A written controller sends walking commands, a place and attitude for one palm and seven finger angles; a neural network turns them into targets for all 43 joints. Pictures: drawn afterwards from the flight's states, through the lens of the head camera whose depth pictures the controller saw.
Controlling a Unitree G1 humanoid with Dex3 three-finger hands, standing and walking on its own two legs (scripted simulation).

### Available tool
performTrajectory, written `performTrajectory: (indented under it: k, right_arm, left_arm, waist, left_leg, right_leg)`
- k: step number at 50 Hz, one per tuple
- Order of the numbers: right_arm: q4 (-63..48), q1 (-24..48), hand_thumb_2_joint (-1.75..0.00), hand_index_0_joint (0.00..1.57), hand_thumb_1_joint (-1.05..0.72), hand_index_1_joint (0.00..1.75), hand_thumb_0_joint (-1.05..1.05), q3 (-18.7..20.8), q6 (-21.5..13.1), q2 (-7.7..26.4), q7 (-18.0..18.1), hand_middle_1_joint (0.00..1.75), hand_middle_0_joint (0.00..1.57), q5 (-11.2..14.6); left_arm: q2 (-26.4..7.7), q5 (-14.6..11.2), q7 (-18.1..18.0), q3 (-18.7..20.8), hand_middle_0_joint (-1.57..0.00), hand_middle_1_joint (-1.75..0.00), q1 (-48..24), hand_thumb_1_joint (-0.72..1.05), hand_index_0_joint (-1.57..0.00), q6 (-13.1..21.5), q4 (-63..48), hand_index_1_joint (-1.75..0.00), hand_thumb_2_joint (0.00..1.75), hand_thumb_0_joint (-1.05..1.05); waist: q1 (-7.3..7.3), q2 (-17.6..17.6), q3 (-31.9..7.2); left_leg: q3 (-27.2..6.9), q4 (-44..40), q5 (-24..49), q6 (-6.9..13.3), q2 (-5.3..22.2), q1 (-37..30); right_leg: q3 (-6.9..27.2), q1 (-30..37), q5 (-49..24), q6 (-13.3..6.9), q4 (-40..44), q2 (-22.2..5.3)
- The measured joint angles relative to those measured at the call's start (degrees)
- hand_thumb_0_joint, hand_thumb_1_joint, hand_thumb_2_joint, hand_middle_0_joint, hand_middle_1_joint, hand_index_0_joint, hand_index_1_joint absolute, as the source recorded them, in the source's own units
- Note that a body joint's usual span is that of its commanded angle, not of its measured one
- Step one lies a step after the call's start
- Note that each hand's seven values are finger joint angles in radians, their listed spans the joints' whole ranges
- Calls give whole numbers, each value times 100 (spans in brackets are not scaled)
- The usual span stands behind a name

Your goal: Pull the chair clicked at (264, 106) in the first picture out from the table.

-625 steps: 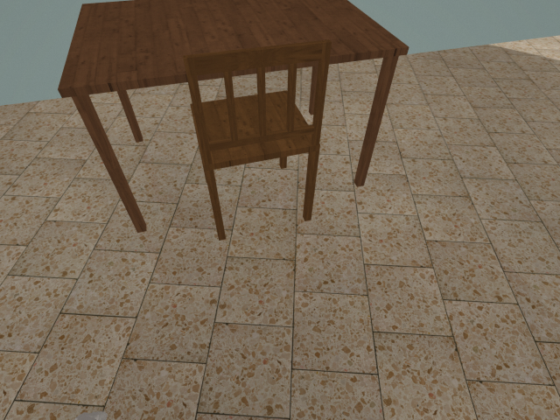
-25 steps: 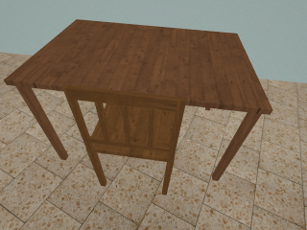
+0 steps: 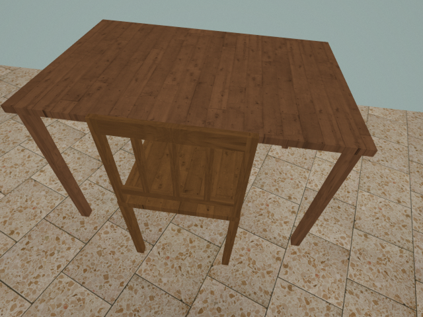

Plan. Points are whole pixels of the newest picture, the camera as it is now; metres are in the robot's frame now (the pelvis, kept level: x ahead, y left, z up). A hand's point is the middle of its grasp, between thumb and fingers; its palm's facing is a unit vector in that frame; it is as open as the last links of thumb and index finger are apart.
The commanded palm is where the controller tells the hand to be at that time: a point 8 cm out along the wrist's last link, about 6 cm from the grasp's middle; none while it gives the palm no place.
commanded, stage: look again from close up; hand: left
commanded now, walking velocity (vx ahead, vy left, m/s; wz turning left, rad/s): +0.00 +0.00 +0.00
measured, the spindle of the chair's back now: (175, 170) +0.53 +0.14 -0.12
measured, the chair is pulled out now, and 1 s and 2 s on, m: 0.00 0.00 0.00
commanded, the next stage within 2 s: none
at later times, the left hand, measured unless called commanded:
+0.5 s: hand out of the picture -0.02 +0.15 -0.18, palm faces +0.04 -0.99 -0.12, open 7.4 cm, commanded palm none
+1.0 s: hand out of the picture -0.01 +0.16 -0.18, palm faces +0.03 -0.99 -0.11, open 7.4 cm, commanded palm none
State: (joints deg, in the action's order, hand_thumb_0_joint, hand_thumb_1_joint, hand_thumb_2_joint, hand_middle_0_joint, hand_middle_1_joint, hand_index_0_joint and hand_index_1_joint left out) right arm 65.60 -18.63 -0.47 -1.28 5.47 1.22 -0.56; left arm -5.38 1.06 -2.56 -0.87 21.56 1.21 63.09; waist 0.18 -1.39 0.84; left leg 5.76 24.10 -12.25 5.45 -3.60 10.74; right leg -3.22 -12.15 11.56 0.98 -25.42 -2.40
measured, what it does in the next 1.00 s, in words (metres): stands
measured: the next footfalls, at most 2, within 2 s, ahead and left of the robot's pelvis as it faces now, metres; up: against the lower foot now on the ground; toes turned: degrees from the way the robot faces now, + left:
none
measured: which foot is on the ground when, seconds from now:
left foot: down 0.00-1.00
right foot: down 0.00-1.00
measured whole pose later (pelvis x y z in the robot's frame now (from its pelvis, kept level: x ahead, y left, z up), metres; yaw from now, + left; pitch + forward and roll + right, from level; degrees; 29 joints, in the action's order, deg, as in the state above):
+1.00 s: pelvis +0.03 +0.02 +0.00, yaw -1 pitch -2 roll +0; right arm 66.5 -19.2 -0.9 -2.0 5.2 2.0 -0.5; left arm -5.3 0.9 -2.8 -0.7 21.4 0.8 64.1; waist 0.1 -1.8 0.8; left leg 6.8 21.3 -13.6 6.9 -5.3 6.7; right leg -1.8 -9.3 13.4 2.7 -24.6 -3.8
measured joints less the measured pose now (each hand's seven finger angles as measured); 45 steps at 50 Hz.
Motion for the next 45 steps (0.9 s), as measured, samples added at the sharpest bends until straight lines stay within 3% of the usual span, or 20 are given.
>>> performTrajectory:
  k: [45]
  right_arm:
    - [85, -29, -90, 20, -91, 30, 0, -39, -69, -28, 75, 29, 20, 9]
  left_arm:
    - [-3, -18, -26, 14, -19, -30, -31, 91, -19, -36, 93, -30, 90, 0]
  waist:
    - [-3, -31, 5]
  left_leg:
    - [88, -269, -128, 141, -161, -391]
  right_leg:
    - [123, 282, 178, 167, 86, -132]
